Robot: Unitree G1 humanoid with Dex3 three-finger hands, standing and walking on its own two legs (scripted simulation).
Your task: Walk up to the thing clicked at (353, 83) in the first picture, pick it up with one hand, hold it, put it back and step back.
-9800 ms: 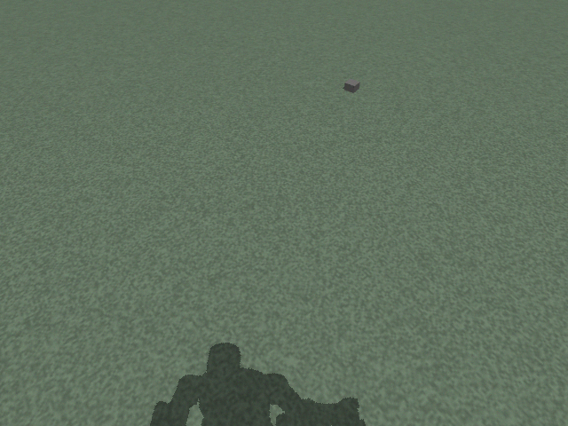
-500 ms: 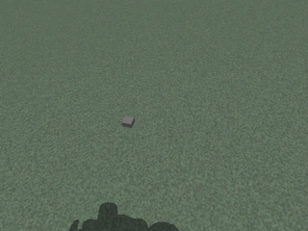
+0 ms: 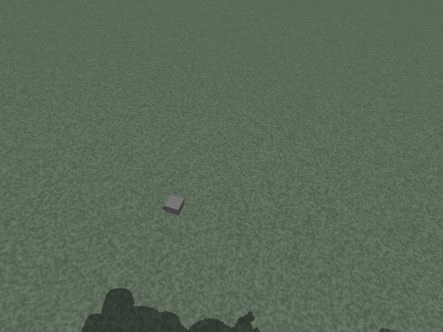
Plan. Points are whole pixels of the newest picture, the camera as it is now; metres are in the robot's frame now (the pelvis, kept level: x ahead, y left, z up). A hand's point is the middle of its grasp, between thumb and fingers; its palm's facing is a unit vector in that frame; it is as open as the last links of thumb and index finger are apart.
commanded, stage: walk up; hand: left
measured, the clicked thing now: (174, 204) +0.85 +0.21 -0.74
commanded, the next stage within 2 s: none
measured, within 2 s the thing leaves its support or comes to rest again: neither
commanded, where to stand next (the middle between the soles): +0.47 +0.00 m, yaw -2 degrees
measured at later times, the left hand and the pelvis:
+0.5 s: hand (103, 290) +0.24 +0.25 -0.12, palm faces -0.03 -0.91 -0.40, open 7.4 cm; pelvis +0.18 -0.03 +0.00, yaw -1 degrees
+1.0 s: hand (107, 214) +0.43 +0.29 -0.14, palm faces -0.11 -0.93 -0.35, open 7.4 cm; pelvis +0.34 +0.03 +0.01, yaw -2 degrees
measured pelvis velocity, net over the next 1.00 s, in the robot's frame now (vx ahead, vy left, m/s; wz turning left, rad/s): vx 0.34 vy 0.03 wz -0.04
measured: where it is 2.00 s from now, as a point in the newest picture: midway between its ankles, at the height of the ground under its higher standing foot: (211, 288)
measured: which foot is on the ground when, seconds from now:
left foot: down 0.00-0.30, up 0.32-0.62, down 0.64-1.00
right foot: up 0.00-0.26, down 0.28-0.68, up 0.70-1.00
